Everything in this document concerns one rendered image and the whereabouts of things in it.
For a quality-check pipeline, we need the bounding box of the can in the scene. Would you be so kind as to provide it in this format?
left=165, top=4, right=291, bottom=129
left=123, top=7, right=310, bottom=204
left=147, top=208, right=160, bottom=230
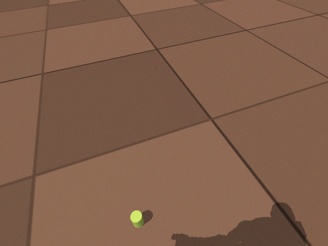
left=130, top=210, right=144, bottom=228

